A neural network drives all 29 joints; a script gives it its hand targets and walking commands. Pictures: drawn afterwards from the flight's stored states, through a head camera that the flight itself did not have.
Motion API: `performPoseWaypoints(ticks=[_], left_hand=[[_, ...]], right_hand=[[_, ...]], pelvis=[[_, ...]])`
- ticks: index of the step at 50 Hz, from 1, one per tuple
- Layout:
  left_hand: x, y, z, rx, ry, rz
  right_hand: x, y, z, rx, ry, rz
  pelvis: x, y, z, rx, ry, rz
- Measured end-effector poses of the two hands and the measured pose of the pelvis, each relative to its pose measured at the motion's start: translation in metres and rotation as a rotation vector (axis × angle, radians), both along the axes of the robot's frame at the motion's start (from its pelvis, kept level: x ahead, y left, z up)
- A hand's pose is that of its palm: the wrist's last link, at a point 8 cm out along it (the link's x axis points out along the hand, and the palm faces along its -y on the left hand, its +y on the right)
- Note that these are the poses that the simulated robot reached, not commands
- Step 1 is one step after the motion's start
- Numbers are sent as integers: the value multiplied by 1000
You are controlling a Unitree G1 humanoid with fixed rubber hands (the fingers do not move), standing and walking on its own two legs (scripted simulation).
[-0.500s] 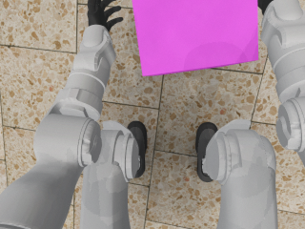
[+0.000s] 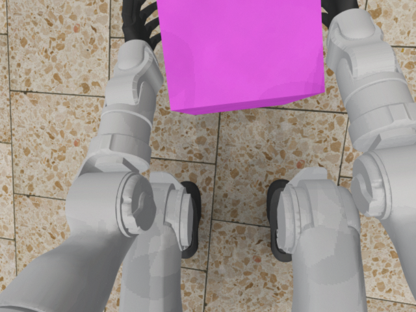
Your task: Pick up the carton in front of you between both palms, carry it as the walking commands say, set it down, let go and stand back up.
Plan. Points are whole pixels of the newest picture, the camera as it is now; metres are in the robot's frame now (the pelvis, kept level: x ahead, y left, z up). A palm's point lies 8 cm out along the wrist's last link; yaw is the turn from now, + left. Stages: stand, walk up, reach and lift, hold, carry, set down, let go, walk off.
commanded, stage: reach and lift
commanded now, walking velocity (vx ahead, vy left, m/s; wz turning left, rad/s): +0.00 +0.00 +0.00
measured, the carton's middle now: (235, 50) +0.53 -0.04 -0.21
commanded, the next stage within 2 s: none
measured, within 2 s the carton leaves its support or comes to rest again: neither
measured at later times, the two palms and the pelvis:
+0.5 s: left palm (58, 24) +0.49 +0.10 +0.07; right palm out of the picture +0.48 -0.20 +0.06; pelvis +0.00 +0.02 +0.12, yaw -4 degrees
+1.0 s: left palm out of the picture +0.46 +0.11 +0.22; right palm out of the picture +0.44 -0.19 +0.21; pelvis +0.05 +0.01 +0.25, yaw -6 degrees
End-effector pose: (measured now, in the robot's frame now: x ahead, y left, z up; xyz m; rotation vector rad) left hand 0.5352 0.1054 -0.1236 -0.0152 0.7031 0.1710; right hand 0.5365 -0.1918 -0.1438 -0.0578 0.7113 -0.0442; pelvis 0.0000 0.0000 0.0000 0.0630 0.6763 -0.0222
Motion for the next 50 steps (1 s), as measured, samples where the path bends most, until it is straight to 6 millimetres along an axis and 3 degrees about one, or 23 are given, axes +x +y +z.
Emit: performPoseWaypoints(ticks=[4, 10, 17, 34, 50], left_hand=[[-14, -5, 27, -23, -37, 7], [-30, -16, 85, -53, -53, -13], [-42, -9, 144, -41, -26, -20], [-54, -4, 237, -38, -49, -54], [-77, 4, 344, -38, -40, -64]], right_hand=[[-11, -6, 35, 18, -33, -32], [-36, -17, 102, 30, -46, -98], [-49, -10, 161, 25, -15, -104], [-72, -5, 252, 33, -37, -143], [-101, 3, 357, 50, -27, -172]], pelvis=[[1, 4, 11, -1, 12, -20], [-3, 10, 42, -10, 28, -45], [-7, 15, 84, -10, 46, -61], [14, 20, 161, -28, 50, -60], [46, 13, 251, -45, -96, -71]])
